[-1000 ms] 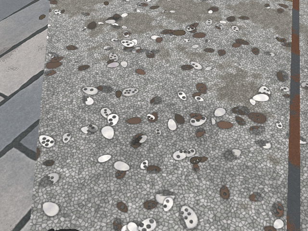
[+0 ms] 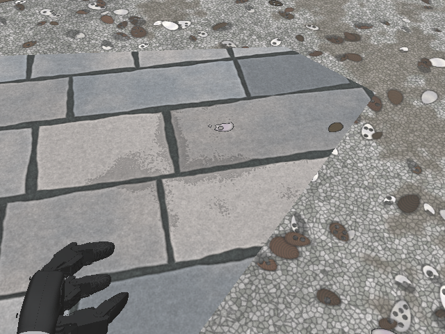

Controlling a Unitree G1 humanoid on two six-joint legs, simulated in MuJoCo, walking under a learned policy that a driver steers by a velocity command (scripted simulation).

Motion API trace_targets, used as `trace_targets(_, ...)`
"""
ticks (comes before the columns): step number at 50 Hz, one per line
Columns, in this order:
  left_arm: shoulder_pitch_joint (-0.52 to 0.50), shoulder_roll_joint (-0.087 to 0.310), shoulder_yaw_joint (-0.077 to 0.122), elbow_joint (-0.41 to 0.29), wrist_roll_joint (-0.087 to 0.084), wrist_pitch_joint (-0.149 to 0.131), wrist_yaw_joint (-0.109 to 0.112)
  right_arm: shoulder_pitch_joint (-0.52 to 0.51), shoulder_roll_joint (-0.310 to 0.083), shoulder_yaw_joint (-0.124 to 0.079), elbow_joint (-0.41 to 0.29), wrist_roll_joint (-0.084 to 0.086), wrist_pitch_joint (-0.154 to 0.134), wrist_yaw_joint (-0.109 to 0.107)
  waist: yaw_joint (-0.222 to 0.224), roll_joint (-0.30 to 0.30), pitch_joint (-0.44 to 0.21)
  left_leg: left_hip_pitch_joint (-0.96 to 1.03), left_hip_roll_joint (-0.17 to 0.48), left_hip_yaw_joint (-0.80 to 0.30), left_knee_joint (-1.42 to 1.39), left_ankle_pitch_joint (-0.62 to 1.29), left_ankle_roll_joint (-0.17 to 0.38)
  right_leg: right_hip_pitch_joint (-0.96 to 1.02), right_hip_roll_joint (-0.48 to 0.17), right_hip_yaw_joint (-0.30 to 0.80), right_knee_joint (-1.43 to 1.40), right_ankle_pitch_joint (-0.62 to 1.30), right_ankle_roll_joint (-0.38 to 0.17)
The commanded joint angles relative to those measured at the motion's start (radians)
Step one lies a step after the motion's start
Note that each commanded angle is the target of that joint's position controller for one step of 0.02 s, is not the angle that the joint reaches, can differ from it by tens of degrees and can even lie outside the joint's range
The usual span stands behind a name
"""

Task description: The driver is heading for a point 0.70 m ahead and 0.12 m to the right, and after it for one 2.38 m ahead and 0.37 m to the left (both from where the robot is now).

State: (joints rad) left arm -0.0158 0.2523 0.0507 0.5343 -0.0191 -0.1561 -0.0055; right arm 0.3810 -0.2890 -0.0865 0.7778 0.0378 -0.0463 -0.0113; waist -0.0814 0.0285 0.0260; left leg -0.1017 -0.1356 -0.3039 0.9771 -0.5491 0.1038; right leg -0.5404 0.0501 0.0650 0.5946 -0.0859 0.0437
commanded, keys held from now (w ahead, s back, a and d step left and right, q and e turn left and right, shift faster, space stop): w+shift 0.28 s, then w+e+shift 0.50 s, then w+q+shift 0.22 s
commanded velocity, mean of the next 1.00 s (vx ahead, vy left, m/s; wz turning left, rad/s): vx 1.00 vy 0.00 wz -0.15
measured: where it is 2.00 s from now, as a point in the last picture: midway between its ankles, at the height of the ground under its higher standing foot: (184, 51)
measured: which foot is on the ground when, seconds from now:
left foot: up 0.00-0.40, down 0.42-0.90, up 0.92-1.00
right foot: down 0.00-0.44, up 0.46-0.86, down 0.88-1.00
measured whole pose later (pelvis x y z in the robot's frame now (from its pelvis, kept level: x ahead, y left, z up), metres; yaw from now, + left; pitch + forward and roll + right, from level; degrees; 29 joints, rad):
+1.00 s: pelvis +0.86 +0.00 +0.00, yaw -13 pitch -2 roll +0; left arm 0.27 0.27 0.05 0.73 0.00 -0.07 -0.05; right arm 0.26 -0.27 -0.03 0.84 0.07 -0.10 0.01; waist 0.04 0.02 0.05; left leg -0.25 0.04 -0.11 1.37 -0.36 0.10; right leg -0.42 0.04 -0.12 0.72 -0.27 -0.11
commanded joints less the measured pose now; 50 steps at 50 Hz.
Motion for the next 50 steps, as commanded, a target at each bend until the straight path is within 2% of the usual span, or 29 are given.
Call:
trace_targets(1, 0.417, 0.124, 0.067, 0.04, 0.016, 0.012, -0.007, 0.027, -0.044, 0.037, -0.102, 0.031, -0.019, 0.005, 0.21, -0.355, -0.298, -0.785, 0.124, 0.114, 0.539, 0.139, -0.028, 0.985, -0.418, 0.834, -0.313, -0.808, -0.267)
trace_targets(2, 0.391, 0.109, 0.058, 0.064, 0.024, 0.029, -0.004, -0.094, -0.068, 0.035, -0.123, -0.002, -0.023, 0.01, 0.213, -0.156, -0.168, -0.753, 0.142, 0.156, 0.504, 0.19, -0.028, 0.814, -0.355, 0.643, -0.317, -0.588, -0.233)
trace_targets(3, 0.38, 0.122, 0.059, 0.088, 0.036, 0.034, -0.008, -0.196, -0.057, 0.034, -0.154, -0.026, -0.035, 0.013, 0.2, -0.042, -0.088, -0.719, 0.16, 0.168, 0.445, 0.199, -0.022, 0.677, -0.309, 0.517, -0.317, -0.402, -0.22)
trace_targets(5, 0.354, 0.075, 0.037, 0.127, 0.041, 0.027, -0.018, -0.224, -0.018, 0.039, -0.178, -0.01, -0.036, 0.025, 0.135, -0.067, -0.031, -0.645, 0.205, 0.151, 0.341, 0.207, -0.008, 0.522, -0.27, 0.381, -0.35, -0.247, -0.227)
trace_targets(7, 0.358, 0.035, 0.02, 0.162, 0.012, 0.025, -0.029, -0.211, 0.011, 0.051, -0.18, 0.003, -0.027, 0.03, 0.096, -0.088, -0.003, -0.655, 0.227, 0.151, 0.252, 0.181, -0.006, 0.466, -0.269, 0.321, -0.378, -0.204, -0.243)
trace_targets(12, 0.381, 0.15, 0.038, 0.197, -0.001, 0.021, -0.012, -0.362, -0.011, 0.072, -0.23, -0.03, -0.044, 0.051, 0.092, -0.052, 0.094, -0.688, 0.266, 0.222, -0.049, 0.489, -0.037, 0.376, -0.27, 0.148, -0.492, -0.057, -0.242)
trace_targets(17, 0.522, 0.173, 0.022, 0.262, -0.019, 0.04, -0.005, -0.538, -0.027, 0.065, -0.29, -0.02, -0.071, 0.076, 0.143, -0.072, 0.123, -0.441, 0.178, 0.312, -0.339, 0.609, -0.039, 0.423, -0.27, 0.035, -0.528, 0.206, -0.204)
trace_targets(19, 0.533, 0.216, 0.022, 0.278, -0.006, 0.053, 0.001, -0.433, -0.101, 0.027, -0.282, -0.017, -0.075, 0.068, 0.063, -0.16, 0.007, -0.258, 0.115, 0.334, -0.37, 0.511, -0.017, 0.513, -0.285, 0.023, -0.343, 0.637, -0.174)
trace_targets(20, 0.522, 0.237, 0.021, 0.286, 0.004, 0.063, 0.004, -0.271, -0.148, -0.001, -0.251, -0.011, -0.07, 0.055, -0.044, -0.196, -0.09, -0.042, 0.087, 0.353, -0.38, 0.459, 0.0, 0.469, -0.261, -0.005, -0.138, 0.779, -0.151)
trace_targets(21, 0.48, 0.231, 0.014, 0.268, 0.017, 0.061, 0.009, -0.042, -0.187, -0.024, -0.198, -0.013, -0.056, 0.035, -0.171, -0.196, -0.198, 0.299, 0.172, 0.279, -0.32, 0.441, 0.01, 0.229, -0.228, -0.01, 0.156, 0.658, -0.112)
trace_targets(22, 0.563, 0.067, -0.025, 0.23, 0.042, 0.05, 0.012, 0.108, -0.291, -0.042, -0.156, -0.042, -0.047, 0.016, -0.118, 0.1, -0.392, 0.615, 0.448, -0.111, -0.359, 0.169, 0.054, -0.042, -0.098, -0.009, 0.571, -0.096, -0.08)
trace_targets(23, 0.651, 0.022, -0.042, 0.221, -0.03, 0.028, 0.01, 0.13, -0.275, -0.03, -0.153, -0.058, -0.054, 0.032, -0.071, 0.319, -0.594, 0.655, 0.583, -0.585, -0.627, -0.205, 0.155, -0.167, -0.053, 0.112, 0.811, -0.378, -0.094)
trace_targets(24, 0.507, 0.106, -0.012, 0.204, -0.068, 0.028, 0.019, 0.091, -0.179, -0.011, -0.128, -0.042, -0.058, 0.036, -0.084, 0.2, -0.374, 0.525, 0.531, -0.512, -0.705, -0.26, 0.114, -0.294, -0.098, 0.094, 0.897, -0.32, -0.091)
trace_targets(25, 0.402, 0.108, -0.009, 0.175, -0.064, 0.032, 0.022, 0.048, -0.132, 0.001, -0.102, -0.03, -0.061, 0.034, -0.072, 0.133, -0.202, 0.372, 0.514, -0.324, -0.694, -0.107, 0.093, -0.354, -0.135, 0.054, 0.889, -0.254, -0.088)
trace_targets(26, 0.362, 0.094, -0.009, 0.169, -0.038, 0.041, 0.023, -0.016, -0.105, 0.007, -0.087, -0.043, -0.066, 0.037, -0.022, 0.047, -0.129, 0.21, 0.485, -0.191, -0.698, 0.061, 0.08, -0.304, -0.181, 0.044, 0.846, -0.201, -0.087)
trace_targets(28, 0.405, 0.058, 0.0, 0.179, -0.03, 0.084, 0.006, -0.114, -0.022, 0.02, -0.061, -0.068, -0.078, 0.04, 0.078, 0.1, -0.067, -0.008, 0.432, 0.017, -0.742, 0.216, 0.064, -0.17, -0.237, 0.062, 0.781, -0.147, -0.087)
trace_targets(29, 0.406, 0.039, 0.0, 0.179, -0.037, 0.108, -0.001, -0.155, -0.002, 0.021, -0.051, -0.055, -0.08, 0.041, 0.101, 0.104, -0.033, -0.06, 0.425, 0.101, -0.773, 0.269, 0.055, -0.156, -0.252, 0.061, 0.756, -0.165, -0.085)
trace_targets(34, 0.278, 0.042, -0.001, 0.121, -0.01, 0.14, -0.014, -0.212, -0.06, 0.006, -0.035, -0.062, -0.088, 0.014, 0.134, 0.016, 0.094, -0.143, 0.367, 0.415, -0.853, 0.489, 0.027, -0.216, -0.239, 0.014, 0.564, 0.078, -0.067)
trace_targets(38, 0.131, 0.069, -0.005, 0.078, -0.01, 0.123, -0.056, -0.151, -0.155, -0.01, -0.022, -0.051, -0.083, -0.001, 0.088, -0.071, 0.131, -0.015, 0.352, 0.549, -0.882, 0.594, -0.016, -0.147, -0.192, -0.113, 0.268, 0.259, -0.121)
trace_targets(40, 0.098, 0.088, 0.001, 0.057, -0.01, 0.113, -0.07, -0.099, -0.205, -0.018, -0.009, -0.046, -0.07, 0.0, 0.087, -0.045, 0.109, 0.081, 0.375, 0.563, -0.815, 1.008, -0.02, -0.043, -0.119, -0.184, 0.18, 0.215, -0.156)
trace_targets(42, 0.168, 0.129, 0.022, 0.051, -0.016, 0.116, -0.066, -0.047, -0.258, -0.025, 0.022, -0.033, -0.043, -0.003, 0.163, 0.042, 0.06, 0.207, 0.424, 0.535, -0.646, 1.492, 0.008, 0.054, -0.024, -0.211, 0.16, 0.012, -0.202)
trace_targets(43, 0.329, 0.185, 0.052, 0.085, -0.021, 0.127, -0.056, -0.07, -0.274, -0.026, 0.028, -0.037, -0.026, -0.001, 0.259, 0.081, -0.013, 0.223, 0.436, 0.51, -0.459, 1.587, 0.022, 0.199, -0.002, -0.191, 0.138, -0.074, -0.23)
trace_targets(44, 0.567, 0.249, 0.088, 0.152, -0.02, 0.138, -0.034, -0.129, -0.269, -0.019, 0.03, -0.031, -0.015, 0.001, 0.393, 0.053, -0.105, 0.084, 0.404, 0.506, -0.16, 1.526, 0.014, 0.509, 0.002, -0.154, 0.052, -0.036, -0.251)
trace_targets(45, 0.647, 0.316, 0.093, 0.205, -0.023, 0.146, -0.009, -0.095, -0.106, 0.029, 0.018, -0.043, -0.024, 0.005, 0.346, -0.18, -0.144, -0.23, 0.26, 0.476, 0.326, 0.539, -0.011, 0.749, -0.145, 0.089, 0.106, -0.107, -0.238)
trace_targets(46, 0.57, 0.323, 0.072, 0.161, 0.021, 0.11, -0.019, 0.121, 0.042, 0.073, -0.002, 0.019, -0.071, 0.024, 0.162, -0.433, -0.358, -0.539, 0.056, 0.186, 0.626, -0.024, -0.001, 0.956, -0.372, 0.705, -0.151, -0.527, -0.38)
trace_targets(47, 0.545, 0.191, 0.051, 0.149, 0.028, 0.091, -0.031, -0.053, -0.112, 0.042, -0.009, 0.063, -0.095, 0.033, 0.254, -0.199, -0.29, -0.592, 0.106, 0.099, 0.611, 0.074, 0.033, 0.847, -0.396, 0.726, -0.344, -0.685, -0.31)
trace_targets(48, 0.495, 0.173, 0.044, 0.155, 0.029, 0.07, -0.038, -0.161, -0.121, 0.035, -0.052, 0.078, -0.098, 0.033, 0.228, -0.128, -0.107, -0.64, 0.141, 0.126, 0.548, 0.155, 0.037, 0.675, -0.396, 0.624, -0.377, -0.651, -0.296)
trace_targets(49, 0.416, 0.155, 0.04, 0.17, 0.024, 0.053, -0.043, -0.189, -0.08, 0.044, -0.052, 0.051, -0.088, 0.02, 0.165, 0.018, -0.024, -0.614, 0.212, 0.136, 0.465, 0.229, 0.029, 0.533, -0.371, 0.509, -0.383, -0.522, -0.259)
trace_targets(50, 0.357, 0.12, 0.033, 0.175, 0.04, 0.038, -0.044, -0.152, -0.068, 0.04, -0.04, 0.025, -0.07, 0.016, 0.115, -0.021, -0.003, -0.561, 0.254, 0.13, 0.416, 0.305, 0.012, 0.423, -0.347, 0.396, -0.365, -0.428, -0.245)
